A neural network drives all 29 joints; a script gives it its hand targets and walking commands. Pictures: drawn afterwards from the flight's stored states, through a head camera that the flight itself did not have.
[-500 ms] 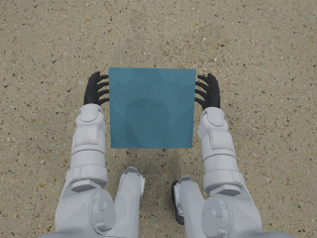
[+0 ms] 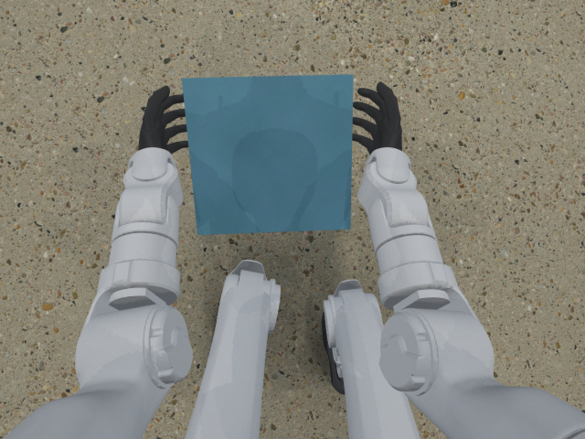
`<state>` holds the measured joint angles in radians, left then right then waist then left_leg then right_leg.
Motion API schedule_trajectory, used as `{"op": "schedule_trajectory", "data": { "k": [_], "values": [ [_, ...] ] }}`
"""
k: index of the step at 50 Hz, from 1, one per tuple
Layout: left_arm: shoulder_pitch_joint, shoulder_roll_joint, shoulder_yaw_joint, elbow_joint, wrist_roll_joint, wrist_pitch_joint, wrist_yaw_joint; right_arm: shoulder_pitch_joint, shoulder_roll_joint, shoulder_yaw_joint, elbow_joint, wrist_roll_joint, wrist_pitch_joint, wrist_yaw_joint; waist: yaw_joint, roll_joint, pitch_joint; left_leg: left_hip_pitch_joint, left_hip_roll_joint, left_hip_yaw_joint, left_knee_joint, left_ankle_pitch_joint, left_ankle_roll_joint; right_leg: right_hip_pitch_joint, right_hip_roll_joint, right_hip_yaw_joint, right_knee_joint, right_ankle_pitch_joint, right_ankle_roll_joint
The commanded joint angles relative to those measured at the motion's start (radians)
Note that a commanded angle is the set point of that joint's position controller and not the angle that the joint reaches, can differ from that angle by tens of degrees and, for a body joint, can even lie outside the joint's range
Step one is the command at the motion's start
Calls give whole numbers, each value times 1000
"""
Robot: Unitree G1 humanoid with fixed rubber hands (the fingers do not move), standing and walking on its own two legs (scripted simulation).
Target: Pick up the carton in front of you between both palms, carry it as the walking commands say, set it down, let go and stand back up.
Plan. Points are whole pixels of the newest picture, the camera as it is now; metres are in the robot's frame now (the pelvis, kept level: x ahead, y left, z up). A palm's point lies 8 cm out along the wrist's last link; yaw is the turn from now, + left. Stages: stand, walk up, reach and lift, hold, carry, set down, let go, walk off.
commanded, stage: set down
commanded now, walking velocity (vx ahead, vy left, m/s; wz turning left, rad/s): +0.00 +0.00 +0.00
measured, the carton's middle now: (272, 151) +0.48 +0.10 -0.22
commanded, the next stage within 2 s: none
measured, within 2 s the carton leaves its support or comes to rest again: rests again in 1.38 s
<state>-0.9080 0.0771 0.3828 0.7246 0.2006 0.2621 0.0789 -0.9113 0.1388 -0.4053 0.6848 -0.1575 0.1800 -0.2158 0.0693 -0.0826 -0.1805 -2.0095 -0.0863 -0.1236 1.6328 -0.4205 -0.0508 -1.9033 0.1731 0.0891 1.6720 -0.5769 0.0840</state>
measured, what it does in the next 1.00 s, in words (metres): lowers itself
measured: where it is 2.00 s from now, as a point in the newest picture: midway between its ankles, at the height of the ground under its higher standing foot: (288, 349)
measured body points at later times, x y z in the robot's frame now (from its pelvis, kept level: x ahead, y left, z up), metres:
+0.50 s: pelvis -0.03 -0.01 -0.10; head +0.31 +0.06 +0.19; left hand +0.45 +0.27 -0.27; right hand +0.51 -0.03 -0.25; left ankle +0.11 +0.13 -0.49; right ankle +0.07 -0.14 -0.49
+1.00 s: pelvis -0.02 -0.01 -0.12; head +0.32 +0.03 +0.17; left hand +0.47 +0.27 -0.28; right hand +0.53 -0.03 -0.27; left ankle +0.11 +0.13 -0.49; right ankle +0.07 -0.13 -0.49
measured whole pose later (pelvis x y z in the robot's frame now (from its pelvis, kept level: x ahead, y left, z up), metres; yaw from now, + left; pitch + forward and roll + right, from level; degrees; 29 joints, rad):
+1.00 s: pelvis -0.02 -0.01 -0.12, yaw -3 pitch +45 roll -2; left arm -1.24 0.27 0.50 0.97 0.18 0.19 -0.07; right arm -1.33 -0.01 -0.38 0.97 -0.18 0.12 -0.16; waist 0.14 -0.09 0.08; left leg -2.35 -0.03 -0.10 2.02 -0.47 -0.07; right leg -2.27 0.25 0.07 2.08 -0.60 0.11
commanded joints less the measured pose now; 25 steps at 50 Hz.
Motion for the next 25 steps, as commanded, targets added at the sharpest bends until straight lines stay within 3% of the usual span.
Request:
{"op": "schedule_trajectory", "data": {
  "k": [1,11,25],
  "values": [
    [-607,-835,-466,-62,-133,-71,-278,-593,858,534,40,97,-22,249,85,80,-1008,831,-42,184,-80,328,11,216,72,-153,-118,199,-17],
    [-722,-690,-408,-60,-154,-90,-285,-703,791,517,75,113,-36,204,137,31,-1004,660,-25,206,50,310,3,178,83,-162,14,198,-10],
    [-912,-585,-400,-17,-202,-92,-294,-893,709,477,150,156,-27,200,169,46,-964,558,2,215,198,244,3,65,87,-190,197,128,-25]
  ]
}}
